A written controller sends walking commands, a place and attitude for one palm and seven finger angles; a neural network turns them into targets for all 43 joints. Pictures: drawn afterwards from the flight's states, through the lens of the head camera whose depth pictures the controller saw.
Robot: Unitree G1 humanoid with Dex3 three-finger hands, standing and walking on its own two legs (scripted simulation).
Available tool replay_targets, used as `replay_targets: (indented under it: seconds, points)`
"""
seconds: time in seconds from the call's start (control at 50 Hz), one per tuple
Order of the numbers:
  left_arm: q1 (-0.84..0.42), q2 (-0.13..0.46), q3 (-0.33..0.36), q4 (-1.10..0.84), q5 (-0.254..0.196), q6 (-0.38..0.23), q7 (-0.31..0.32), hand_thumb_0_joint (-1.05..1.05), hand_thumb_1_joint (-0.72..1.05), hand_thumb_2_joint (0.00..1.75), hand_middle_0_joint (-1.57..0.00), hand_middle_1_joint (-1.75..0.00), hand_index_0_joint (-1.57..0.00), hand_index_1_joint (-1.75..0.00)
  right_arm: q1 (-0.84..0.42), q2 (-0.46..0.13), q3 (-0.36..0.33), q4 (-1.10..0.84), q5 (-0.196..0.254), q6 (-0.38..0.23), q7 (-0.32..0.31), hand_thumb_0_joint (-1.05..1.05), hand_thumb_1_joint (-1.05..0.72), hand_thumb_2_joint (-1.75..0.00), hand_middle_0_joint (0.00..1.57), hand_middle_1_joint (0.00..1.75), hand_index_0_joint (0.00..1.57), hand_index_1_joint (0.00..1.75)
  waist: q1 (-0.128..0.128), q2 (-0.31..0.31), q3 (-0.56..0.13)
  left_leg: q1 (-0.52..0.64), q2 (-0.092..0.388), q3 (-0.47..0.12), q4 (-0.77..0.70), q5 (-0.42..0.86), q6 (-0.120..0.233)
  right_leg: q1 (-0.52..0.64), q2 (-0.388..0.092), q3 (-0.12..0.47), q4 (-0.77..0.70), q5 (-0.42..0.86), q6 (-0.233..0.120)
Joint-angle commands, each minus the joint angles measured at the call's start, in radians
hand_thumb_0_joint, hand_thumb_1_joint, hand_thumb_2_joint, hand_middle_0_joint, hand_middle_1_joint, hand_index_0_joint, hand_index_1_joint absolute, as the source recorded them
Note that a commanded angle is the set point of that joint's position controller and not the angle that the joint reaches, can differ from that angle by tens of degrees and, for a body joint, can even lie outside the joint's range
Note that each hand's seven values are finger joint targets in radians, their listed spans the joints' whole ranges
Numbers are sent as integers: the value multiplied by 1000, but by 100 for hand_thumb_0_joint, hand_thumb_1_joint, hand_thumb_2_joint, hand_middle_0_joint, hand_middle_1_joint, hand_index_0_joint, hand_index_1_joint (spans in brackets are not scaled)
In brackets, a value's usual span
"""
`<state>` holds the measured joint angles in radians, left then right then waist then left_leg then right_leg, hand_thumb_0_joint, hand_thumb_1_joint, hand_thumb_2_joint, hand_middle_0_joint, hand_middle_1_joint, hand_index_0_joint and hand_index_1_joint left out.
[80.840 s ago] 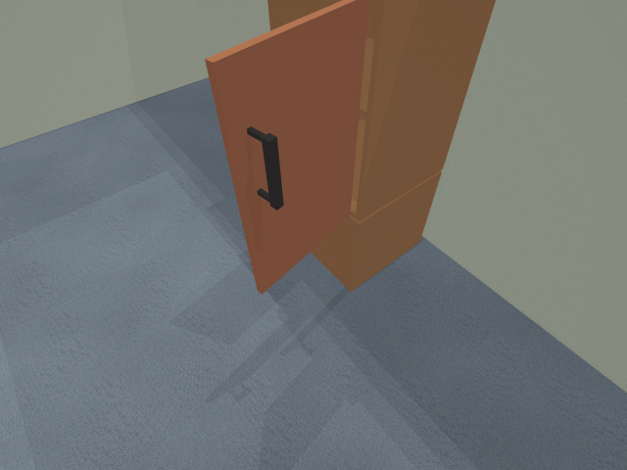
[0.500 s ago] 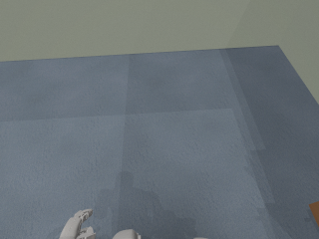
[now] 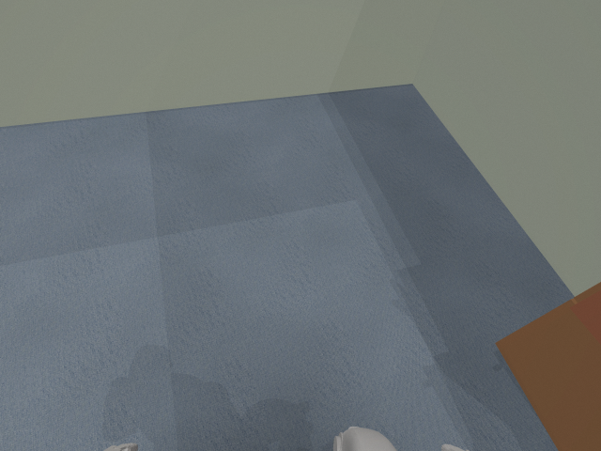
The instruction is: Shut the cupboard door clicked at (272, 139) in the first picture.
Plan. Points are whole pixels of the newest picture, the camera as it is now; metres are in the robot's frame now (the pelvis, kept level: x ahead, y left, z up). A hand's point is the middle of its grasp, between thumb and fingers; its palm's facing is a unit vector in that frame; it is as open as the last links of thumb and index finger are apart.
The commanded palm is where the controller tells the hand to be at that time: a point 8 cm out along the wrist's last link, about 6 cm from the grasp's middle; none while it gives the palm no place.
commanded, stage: turn to face it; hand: left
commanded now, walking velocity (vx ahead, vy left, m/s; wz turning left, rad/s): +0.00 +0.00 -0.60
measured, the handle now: out of the picture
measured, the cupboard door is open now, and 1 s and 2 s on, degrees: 6 6 6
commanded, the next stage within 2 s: take the last steps up to it in 1.74 s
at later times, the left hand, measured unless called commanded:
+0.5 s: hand (222, 425) +0.16 +0.12 -0.16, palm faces -0.28 -0.93 -0.23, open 7.4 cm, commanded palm none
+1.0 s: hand (248, 371) +0.24 +0.10 -0.17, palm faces -0.55 -0.81 -0.23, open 7.4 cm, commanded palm none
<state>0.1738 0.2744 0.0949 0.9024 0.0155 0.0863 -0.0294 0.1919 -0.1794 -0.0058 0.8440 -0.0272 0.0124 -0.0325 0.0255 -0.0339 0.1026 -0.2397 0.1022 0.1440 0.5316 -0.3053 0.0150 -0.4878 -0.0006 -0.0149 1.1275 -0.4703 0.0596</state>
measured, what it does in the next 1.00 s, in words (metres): steps on the spot, turning right: right foot, then left foot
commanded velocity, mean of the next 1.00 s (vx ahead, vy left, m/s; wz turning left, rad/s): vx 0.00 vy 0.00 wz -0.60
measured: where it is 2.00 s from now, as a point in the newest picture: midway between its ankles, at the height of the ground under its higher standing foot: outside the picture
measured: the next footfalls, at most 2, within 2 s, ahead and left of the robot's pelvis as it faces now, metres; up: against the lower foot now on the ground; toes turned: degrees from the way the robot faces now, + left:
right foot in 0.24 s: +0.03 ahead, -0.15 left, +0.00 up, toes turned -14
left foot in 0.64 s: +0.12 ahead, +0.08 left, +0.00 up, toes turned -19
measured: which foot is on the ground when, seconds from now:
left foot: down 0.00-0.24, up 0.26-0.62, down 0.64-1.00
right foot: up 0.00-0.22, down 0.24-0.64, up 0.66-1.00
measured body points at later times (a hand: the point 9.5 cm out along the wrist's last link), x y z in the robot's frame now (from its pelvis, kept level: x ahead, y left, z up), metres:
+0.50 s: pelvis +0.02 -0.04 +0.00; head +0.06 -0.06 +0.44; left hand +0.18 +0.17 -0.14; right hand +0.02 -0.31 -0.15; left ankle +0.05 +0.11 -0.68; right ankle -0.01 -0.14 -0.74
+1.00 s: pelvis +0.04 -0.02 +0.00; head +0.09 -0.05 +0.44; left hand +0.27 +0.14 -0.15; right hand -0.07 -0.26 -0.14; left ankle +0.08 +0.09 -0.74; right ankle -0.05 -0.13 -0.70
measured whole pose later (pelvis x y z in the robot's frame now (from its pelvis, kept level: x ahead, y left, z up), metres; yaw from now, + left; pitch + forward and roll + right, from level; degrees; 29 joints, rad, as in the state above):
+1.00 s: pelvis +0.04 -0.02 +0.00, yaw -36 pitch +1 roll -2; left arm 0.13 0.26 0.09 0.90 0.02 0.09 -0.04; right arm 0.23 -0.21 -0.04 0.89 -0.03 0.03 -0.02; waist -0.01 0.01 0.11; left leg -0.21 0.16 0.25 0.56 -0.34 -0.02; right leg -0.40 -0.04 -0.06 0.85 -0.44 0.05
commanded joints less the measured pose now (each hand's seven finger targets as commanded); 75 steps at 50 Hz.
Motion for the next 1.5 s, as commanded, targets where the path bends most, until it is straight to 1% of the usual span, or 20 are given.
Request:
replay_targets:
  seconds: [0.0,0.12,0.18,0.22,0.26,0.34,0.5,0.58,0.62,0.72,0.94,1.0,1.02,1.04,1.06,1.16,1.4,1.44,1.46,1.48]
  points:
    - [-81,20,6,-109,3,-25,-13,0,90,90,-20,-30,-20,-30,104,-215,-70,-21,-3,-13,-15,0,-90,-90,20,30,20,30,-64,204,-138,224,249,-104,-134,633,116,-64,-40,-20,-93,18,-1]
    - [-100,15,-1,-120,6,-33,-14,0,90,90,-20,-30,-20,-30,78,-248,-89,-3,-6,-5,-1,0,-90,-90,20,30,20,30,-62,257,-126,154,277,-49,-92,513,98,88,-18,-82,-356,37,-33]
    - [43,66,9,-81,10,-50,-6,0,90,90,-20,-30,-20,-30,39,-248,-95,-11,6,-1,9,0,-90,-90,20,30,20,30,23,143,-177,29,226,28,129,374,7,365,-18,-72,-669,300,-70]
    - [162,234,34,-42,6,-71,21,0,90,90,-20,-30,-20,-30,-10,-150,-68,-80,18,8,16,0,-90,-90,20,30,20,30,69,-253,-195,-368,-11,20,563,-367,-90,551,-388,401,-752,844,-257]
    - [88,204,36,-61,4,-65,45,0,90,90,-20,-30,-20,-30,-45,-158,-66,-73,18,22,-1,0,-90,-90,20,30,20,30,41,-240,-150,-437,13,-144,699,-290,-87,460,-360,423,-779,692,-303]
    - [-50,128,9,-104,6,-68,41,0,90,90,-20,-30,-20,-30,24,-155,-67,-20,9,28,15,0,-90,-90,20,30,20,30,-42,-123,-140,-301,11,-131,615,-88,-103,306,-217,220,-773,571,-226]
    - [12,152,26,-87,14,-65,33,0,90,90,-20,-30,-20,-30,-25,-135,-62,-59,17,13,10,0,-90,-90,20,30,20,30,-10,-119,-151,-232,-52,-116,300,-124,-99,326,-204,344,-740,585,-252]
    - [-39,132,26,-95,2,-53,33,0,90,90,-20,-30,-20,-30,98,-145,-61,-29,22,-6,-2,0,-90,-90,20,30,20,30,-71,-91,-187,44,-67,-118,-83,77,-78,198,-135,342,-622,536,-165]
    - [11,30,4,-125,-10,-48,18,0,90,90,-20,-30,-20,-30,117,-298,-84,-41,1,-16,-7,0,-90,-90,20,30,20,30,-60,356,-190,220,321,-472,-249,261,78,-85,79,96,-282,-91,-54]
    - [-2,47,17,-83,4,-35,-3,0,90,90,-20,-30,-20,-30,26,-210,-59,-61,-4,-19,-18,0,-90,-90,20,30,20,30,-24,189,-140,163,236,-191,-157,599,108,-103,-18,43,86,8,0]
    - [-97,15,0,-105,6,-34,-15,0,90,90,-20,-30,-20,-30,85,-244,-89,0,-6,-4,1,0,-90,-90,20,30,20,30,-71,256,-119,158,271,-44,-104,500,100,62,-18,-86,-326,25,-22]
    - [7,43,5,-80,5,-48,-8,0,90,90,-20,-30,-20,-30,43,-260,-97,-2,3,0,7,0,-90,-90,20,30,20,30,-5,214,-170,87,249,19,50,419,27,276,-2,-100,-613,241,-54]
    - [92,108,16,-52,11,-59,0,0,90,90,-20,-30,-20,-30,41,-235,-95,-12,13,1,16,0,-90,-90,20,30,20,30,36,61,-205,-33,192,61,215,296,-26,450,-77,-2,-717,374,-90]
    - [155,218,34,-33,16,-77,17,0,90,90,-20,-30,-20,-30,5,-147,-70,-62,16,3,22,0,-90,-90,20,30,20,30,67,-259,-200,-336,24,87,455,-274,-85,599,-332,360,-764,739,-200]
    - [190,247,33,-21,-4,-73,30,0,90,90,-20,-30,-20,-30,-37,-160,-65,-81,16,17,11,0,-90,-90,20,30,20,30,76,-207,-198,-387,0,-68,601,-372,-90,525,-412,414,-755,892,-282]
    - [-11,134,7,-79,1,-74,44,0,90,90,-20,-30,-20,-30,5,-161,-63,-21,10,23,12,0,-90,-90,20,30,20,30,-31,-110,-185,-334,14,-135,614,-113,-111,400,-229,226,-736,744,-239]
    - [-17,158,23,-73,6,-60,34,0,90,90,-20,-30,-20,-30,35,-142,-60,-42,22,8,3,0,-90,-90,20,30,20,30,-46,-120,-155,-73,-80,-113,86,-16,-85,258,-174,362,-688,592,-211]
    - [-25,97,13,-82,-4,-52,32,0,90,90,-20,-30,-20,-30,105,-194,-65,-21,16,-10,-2,0,-90,-90,20,30,20,30,-73,34,-169,129,26,-222,-174,107,-47,99,-56,283,-558,376,-124]
    - [22,36,3,-96,-10,-48,23,0,90,90,-20,-30,-20,-30,116,-293,-79,-30,-1,-15,-4,0,-90,-90,20,30,20,30,-60,328,-176,204,259,-449,-229,226,50,-41,76,137,-361,30,-70]
    - [7,57,1,-100,0,-46,22,0,90,90,-20,-30,-20,-30,114,-305,-80,-37,-5,-10,-8,0,-90,-90,20,30,20,30,-70,321,-155,130,366,-504,-256,268,128,-52,55,77,-159,-147,-50]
